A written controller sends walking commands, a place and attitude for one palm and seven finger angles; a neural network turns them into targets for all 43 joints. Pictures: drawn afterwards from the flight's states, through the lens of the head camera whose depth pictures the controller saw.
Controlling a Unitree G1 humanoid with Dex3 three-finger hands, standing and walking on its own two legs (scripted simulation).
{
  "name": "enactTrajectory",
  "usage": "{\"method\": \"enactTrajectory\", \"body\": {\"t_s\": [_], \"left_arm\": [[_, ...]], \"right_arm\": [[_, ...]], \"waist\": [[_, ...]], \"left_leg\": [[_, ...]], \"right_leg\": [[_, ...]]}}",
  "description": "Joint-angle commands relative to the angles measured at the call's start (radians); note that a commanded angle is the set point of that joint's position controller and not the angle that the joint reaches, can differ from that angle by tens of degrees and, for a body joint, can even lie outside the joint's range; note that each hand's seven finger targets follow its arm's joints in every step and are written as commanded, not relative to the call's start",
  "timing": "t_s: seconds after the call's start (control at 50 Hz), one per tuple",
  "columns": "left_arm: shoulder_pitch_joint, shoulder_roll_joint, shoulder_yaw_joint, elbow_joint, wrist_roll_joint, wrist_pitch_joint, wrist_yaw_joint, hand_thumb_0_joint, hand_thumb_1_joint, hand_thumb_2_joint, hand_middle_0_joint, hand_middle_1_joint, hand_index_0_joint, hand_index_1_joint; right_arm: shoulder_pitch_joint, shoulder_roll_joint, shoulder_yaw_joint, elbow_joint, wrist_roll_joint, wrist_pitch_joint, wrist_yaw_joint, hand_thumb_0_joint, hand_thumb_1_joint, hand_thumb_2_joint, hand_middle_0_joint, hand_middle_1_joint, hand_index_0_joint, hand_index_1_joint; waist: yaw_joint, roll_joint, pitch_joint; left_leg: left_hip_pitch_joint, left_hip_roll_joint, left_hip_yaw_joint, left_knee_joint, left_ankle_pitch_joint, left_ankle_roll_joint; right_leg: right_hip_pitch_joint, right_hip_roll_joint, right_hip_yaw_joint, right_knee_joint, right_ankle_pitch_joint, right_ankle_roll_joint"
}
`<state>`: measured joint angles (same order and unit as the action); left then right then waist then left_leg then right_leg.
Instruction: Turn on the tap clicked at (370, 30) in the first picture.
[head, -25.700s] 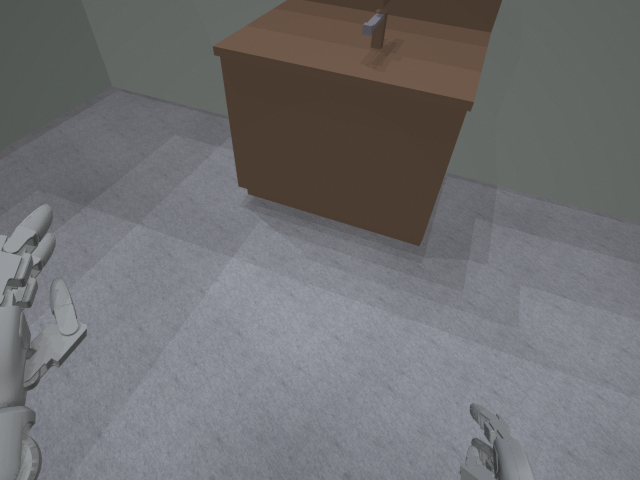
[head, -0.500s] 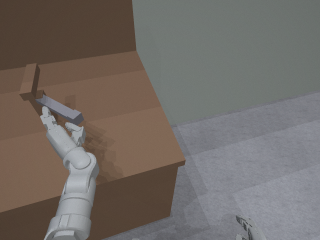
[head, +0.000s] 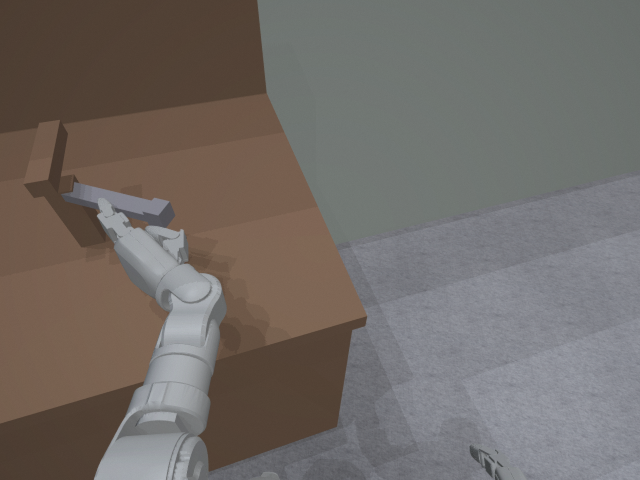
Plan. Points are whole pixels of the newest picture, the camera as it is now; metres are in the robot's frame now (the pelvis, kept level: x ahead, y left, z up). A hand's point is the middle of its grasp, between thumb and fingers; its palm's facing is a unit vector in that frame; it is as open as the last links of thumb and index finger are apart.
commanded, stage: push the lever round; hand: left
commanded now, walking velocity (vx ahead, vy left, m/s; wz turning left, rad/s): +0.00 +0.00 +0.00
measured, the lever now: (159, 213) +0.44 +0.23 +0.09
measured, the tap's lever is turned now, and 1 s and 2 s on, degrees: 55 86 86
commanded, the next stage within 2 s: lift the hand up off the lever in 0.72 s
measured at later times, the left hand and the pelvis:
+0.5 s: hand (203, 214) +0.45 +0.18 +0.08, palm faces +0.82 -0.56 -0.12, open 8.1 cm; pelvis +0.01 -0.02 +0.00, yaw +0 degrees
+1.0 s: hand (202, 203) +0.47 +0.18 +0.09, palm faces +0.81 -0.57 -0.12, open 7.9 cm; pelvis +0.02 -0.02 +0.00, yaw +0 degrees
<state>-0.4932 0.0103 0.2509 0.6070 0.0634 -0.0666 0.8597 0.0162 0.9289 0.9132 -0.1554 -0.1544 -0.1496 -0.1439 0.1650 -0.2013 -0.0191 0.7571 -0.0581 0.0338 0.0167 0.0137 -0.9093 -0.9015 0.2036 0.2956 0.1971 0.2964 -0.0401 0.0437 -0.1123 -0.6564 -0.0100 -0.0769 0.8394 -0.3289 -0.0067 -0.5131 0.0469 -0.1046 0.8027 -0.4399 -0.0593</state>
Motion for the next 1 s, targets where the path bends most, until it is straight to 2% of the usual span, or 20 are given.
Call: {"method": "enactTrajectory", "body": {"t_s": [0.0,0.06,0.08,0.1,0.18,0.2,0.26,0.28,0.34,0.38,0.42,0.48,0.54,0.62,0.68,0.76,0.78,0.84,0.88,0.98], "left_arm": [[-0.443,0.109,-0.022,-0.16,0.043,-0.045,0.019,0.0,0.9,0.9,-0.15,-0.15,-0.15,-0.15],[-0.487,0.112,-0.012,-0.132,0.053,-0.044,0.032,0.0,0.9,0.9,-0.15,-0.15,-0.15,-0.15],[-0.456,0.144,0.027,-0.103,0.061,-0.038,0.038,0.0,0.9,0.9,-0.15,-0.15,-0.15,-0.15],[-0.51,0.1,-0.015,-0.122,0.057,-0.041,0.038,0.0,0.9,0.9,-0.15,-0.15,-0.15,-0.15],[-0.515,0.121,0.019,-0.083,0.073,-0.036,0.053,0.0,0.9,0.9,-0.15,-0.15,-0.15,-0.15],[-0.535,0.085,-0.01,-0.09,0.068,-0.037,0.052,0.0,0.9,0.9,-0.15,-0.15,-0.15,-0.15],[-0.56,0.109,0.009,-0.058,0.072,-0.034,0.057,0.0,0.9,0.9,-0.15,-0.15,-0.15,-0.15],[-0.539,0.151,0.055,-0.024,0.075,-0.029,0.059,0.0,0.9,0.9,-0.15,-0.15,-0.15,-0.15],[-0.605,0.127,0.021,-0.029,0.08,-0.039,0.058,0.0,0.9,0.9,-0.15,-0.15,-0.15,-0.15],[-0.595,0.161,0.058,-0.022,0.087,-0.044,0.063,0.0,0.9,0.9,-0.15,-0.15,-0.15,-0.15],[-0.58,0.149,0.049,-0.023,0.084,-0.045,0.06,0.0,0.9,0.9,-0.15,-0.15,-0.15,-0.15],[-0.583,0.192,0.094,0.013,0.086,-0.039,0.06,0.0,0.9,0.9,-0.15,-0.15,-0.15,-0.15],[-0.604,0.195,0.089,0.029,0.08,-0.039,0.054,0.0,0.9,0.9,-0.15,-0.15,-0.15,-0.15],[-0.596,0.234,0.13,0.051,0.08,-0.045,0.053,0.0,0.9,0.9,-0.15,-0.15,-0.15,-0.15],[-0.613,0.223,0.121,0.051,0.088,-0.05,0.051,0.0,0.9,0.9,-0.15,-0.15,-0.15,-0.15],[-0.615,0.226,0.121,0.069,0.085,-0.053,0.045,0.0,0.9,0.9,-0.15,-0.15,-0.15,-0.15],[-0.616,0.25,0.144,0.059,0.085,-0.058,0.046,0.0,0.9,0.9,-0.15,-0.15,-0.15,-0.15],[-0.591,0.23,0.129,0.05,0.081,-0.063,0.044,0.0,0.9,0.9,-0.15,-0.15,-0.15,-0.15],[-0.615,0.209,0.107,0.036,0.085,-0.063,0.043,0.0,0.9,0.9,-0.15,-0.15,-0.15,-0.15],[-0.614,0.225,0.119,-0.001,0.082,-0.059,0.045,0.0,0.9,0.9,-0.15,-0.15,-0.15,-0.15]], "right_arm": [[-0.055,-0.127,-0.04,-0.11,-0.011,-0.031,0.003,0.0,-0.9,-0.9,0.2,0.3,0.2,0.3],[-0.046,-0.128,-0.043,-0.104,-0.015,-0.035,0.008,0.0,-0.9,-0.9,0.2,0.3,0.2,0.3],[-0.039,-0.133,-0.048,-0.09,-0.019,-0.032,0.008,0.0,-0.9,-0.9,0.2,0.3,0.2,0.3],[-0.037,-0.128,-0.041,-0.102,-0.019,-0.033,0.013,0.0,-0.9,-0.9,0.2,0.3,0.2,0.3],[-0.021,-0.132,-0.049,-0.082,-0.026,-0.038,0.021,0.0,-0.9,-0.9,0.2,0.3,0.2,0.3],[-0.018,-0.126,-0.046,-0.092,-0.025,-0.04,0.026,0.0,-0.9,-0.9,0.2,0.3,0.2,0.3],[-0.012,-0.13,-0.047,-0.09,-0.027,-0.043,0.026,0.0,-0.9,-0.9,0.2,0.3,0.2,0.3],[-0.005,-0.134,-0.05,-0.077,-0.027,-0.041,0.022,0.0,-0.9,-0.9,0.2,0.3,0.2,0.3],[0.001,-0.131,-0.049,-0.081,-0.026,-0.043,0.024,0.0,-0.9,-0.9,0.2,0.3,0.2,0.3],[0.015,-0.137,-0.055,-0.071,-0.031,-0.042,0.024,0.0,-0.9,-0.9,0.2,0.3,0.2,0.3],[0.025,-0.133,-0.053,-0.083,-0.03,-0.041,0.027,0.0,-0.9,-0.9,0.2,0.3,0.2,0.3],[0.041,-0.141,-0.055,-0.075,-0.032,-0.035,0.025,0.0,-0.9,-0.9,0.2,0.3,0.2,0.3],[0.046,-0.141,-0.053,-0.083,-0.028,-0.032,0.023,0.0,-0.9,-0.9,0.2,0.3,0.2,0.3],[0.065,-0.145,-0.056,-0.08,-0.028,-0.028,0.024,0.0,-0.9,-0.9,0.2,0.3,0.2,0.3],[0.076,-0.145,-0.058,-0.078,-0.032,-0.025,0.027,0.0,-0.9,-0.9,0.2,0.3,0.2,0.3],[0.09,-0.15,-0.058,-0.081,-0.032,-0.021,0.031,0.0,-0.9,-0.9,0.2,0.3,0.2,0.3],[0.091,-0.152,-0.062,-0.08,-0.03,-0.02,0.03,0.0,-0.9,-0.9,0.2,0.3,0.2,0.3],[0.097,-0.15,-0.063,-0.088,-0.03,-0.017,0.036,0.0,-0.9,-0.9,0.2,0.3,0.2,0.3],[0.094,-0.151,-0.063,-0.084,-0.031,-0.017,0.038,0.0,-0.9,-0.9,0.2,0.3,0.2,0.3],[0.087,-0.151,-0.066,-0.084,-0.03,-0.018,0.039,0.0,-0.9,-0.9,0.2,0.3,0.2,0.3]], "waist": [[-0.022,-0.035,-0.297],[-0.024,-0.036,-0.316],[-0.013,-0.034,-0.309],[-0.029,-0.033,-0.32],[-0.024,-0.02,-0.327],[-0.032,-0.032,-0.335],[-0.039,-0.063,-0.323],[-0.032,-0.065,-0.304],[-0.049,-0.054,-0.314],[-0.041,-0.049,-0.341],[-0.04,-0.042,-0.367],[-0.044,-0.076,-0.355],[-0.055,-0.093,-0.34],[-0.051,-0.082,-0.35],[-0.058,-0.056,-0.362],[-0.061,-0.078,-0.361],[-0.059,-0.062,-0.37],[-0.052,-0.061,-0.379],[-0.062,-0.044,-0.37],[-0.054,-0.039,-0.36]], "left_leg": [[0.226,0.006,0.003,-0.069,0.183,0.021],[0.225,0.008,0.009,-0.053,0.203,0.024],[0.219,0.01,0.004,-0.058,0.198,0.021],[0.226,0.006,0.008,-0.055,0.206,0.024],[0.227,0.01,0.007,-0.043,0.226,0.022],[0.229,0.007,0.008,-0.042,0.235,0.025],[0.194,0.004,0.018,-0.035,0.209,0.032],[0.175,0.003,0.016,-0.039,0.195,0.031],[0.184,0.002,0.023,-0.033,0.198,0.036],[0.191,0.002,0.02,-0.032,0.217,0.034],[0.188,-0.001,0.026,-0.028,0.236,0.034],[0.159,-0.003,0.029,-0.026,0.237,0.037],[0.135,-0.005,0.037,-0.028,0.213,0.039],[0.136,-0.006,0.04,-0.029,0.225,0.041],[0.148,-0.007,0.039,-0.028,0.245,0.041],[0.146,-0.006,0.042,-0.027,0.249,0.042],[0.156,-0.004,0.039,-0.03,0.264,0.041],[0.171,-0.004,0.039,-0.033,0.276,0.039],[0.194,-0.003,0.039,-0.038,0.286,0.041],[0.212,0.001,0.036,-0.051,0.292,0.039]], "right_leg": [[0.002,-0.037,0.046,-0.148,0.234,0.025],[-0.001,-0.038,0.05,-0.142,0.264,0.025],[-0.009,-0.033,0.048,-0.143,0.249,0.023],[-0.007,-0.039,0.046,-0.139,0.266,0.027],[-0.017,-0.036,0.044,-0.133,0.283,0.025],[-0.012,-0.039,0.042,-0.129,0.299,0.027],[-0.005,-0.044,0.052,-0.14,0.308,0.035],[-0.004,-0.043,0.056,-0.145,0.296,0.035],[-0.006,-0.05,0.062,-0.146,0.317,0.039],[0.005,-0.048,0.06,-0.138,0.338,0.038],[0.028,-0.053,0.062,-0.13,0.384,0.042],[0.05,-0.062,0.069,-0.131,0.445,0.054],[0.06,-0.071,0.081,-0.143,0.463,0.067],[0.075,-0.072,0.082,-0.141,0.499,0.07],[0.073,-0.073,0.077,-0.13,0.522,0.07],[0.076,-0.073,0.08,-0.135,0.557,0.076],[0.083,-0.071,0.077,-0.131,0.546,0.07],[0.084,-0.063,0.07,-0.132,0.542,0.067],[0.069,-0.06,0.064,-0.133,0.523,0.063],[0.075,-0.053,0.057,-0.142,0.492,0.054]]}}
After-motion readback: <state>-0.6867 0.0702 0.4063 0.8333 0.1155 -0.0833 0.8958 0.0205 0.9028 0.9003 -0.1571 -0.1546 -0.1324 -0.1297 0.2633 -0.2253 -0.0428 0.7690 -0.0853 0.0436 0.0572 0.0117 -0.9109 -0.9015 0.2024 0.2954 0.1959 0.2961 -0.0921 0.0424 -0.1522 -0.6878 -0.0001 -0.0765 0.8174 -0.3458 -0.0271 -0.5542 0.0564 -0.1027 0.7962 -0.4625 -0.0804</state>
